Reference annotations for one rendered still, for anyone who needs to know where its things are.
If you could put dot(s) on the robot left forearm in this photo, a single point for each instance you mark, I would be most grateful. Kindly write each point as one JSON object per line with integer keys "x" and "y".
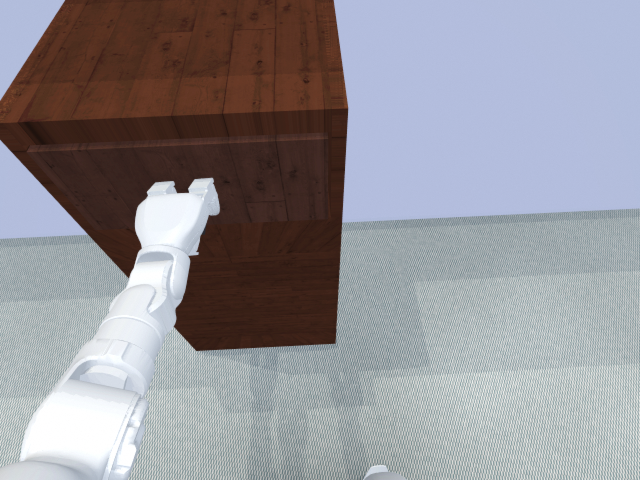
{"x": 124, "y": 349}

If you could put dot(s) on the robot left upper arm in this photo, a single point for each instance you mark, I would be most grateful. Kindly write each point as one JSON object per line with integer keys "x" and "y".
{"x": 88, "y": 432}

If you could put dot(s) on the cabinet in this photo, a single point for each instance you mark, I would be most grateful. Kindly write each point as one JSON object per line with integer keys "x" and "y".
{"x": 133, "y": 70}

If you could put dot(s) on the drawer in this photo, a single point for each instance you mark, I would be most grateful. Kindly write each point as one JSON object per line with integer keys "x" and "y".
{"x": 262, "y": 178}

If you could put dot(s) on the robot left hand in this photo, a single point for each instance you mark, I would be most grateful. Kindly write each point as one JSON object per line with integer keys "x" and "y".
{"x": 166, "y": 217}

